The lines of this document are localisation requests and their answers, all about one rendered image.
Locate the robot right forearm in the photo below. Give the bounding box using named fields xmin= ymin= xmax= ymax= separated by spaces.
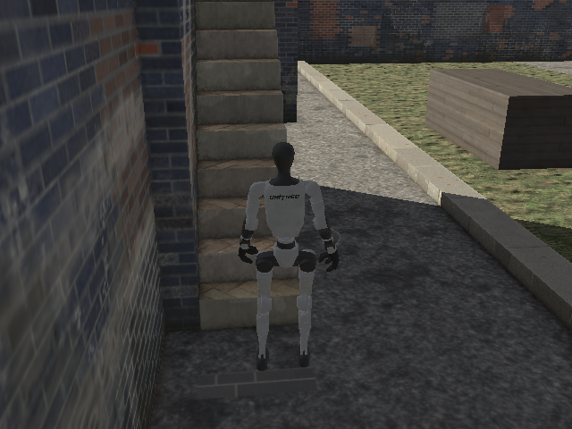
xmin=318 ymin=216 xmax=337 ymax=254

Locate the robot left forearm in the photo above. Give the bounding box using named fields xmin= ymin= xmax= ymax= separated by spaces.
xmin=240 ymin=217 xmax=254 ymax=249

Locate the left robot upper arm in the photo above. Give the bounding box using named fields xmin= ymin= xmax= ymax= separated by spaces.
xmin=245 ymin=181 xmax=265 ymax=231

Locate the right robot hand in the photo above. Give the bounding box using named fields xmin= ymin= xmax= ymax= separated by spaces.
xmin=319 ymin=249 xmax=340 ymax=272

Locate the right robot shin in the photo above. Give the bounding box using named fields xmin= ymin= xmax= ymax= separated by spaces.
xmin=299 ymin=296 xmax=312 ymax=355

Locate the right robot upper arm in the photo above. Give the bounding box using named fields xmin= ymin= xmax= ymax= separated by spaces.
xmin=303 ymin=181 xmax=328 ymax=230

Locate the left robot hand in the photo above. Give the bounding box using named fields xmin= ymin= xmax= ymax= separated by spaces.
xmin=238 ymin=246 xmax=258 ymax=264

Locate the robot head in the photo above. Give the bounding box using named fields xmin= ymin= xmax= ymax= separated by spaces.
xmin=269 ymin=142 xmax=299 ymax=186

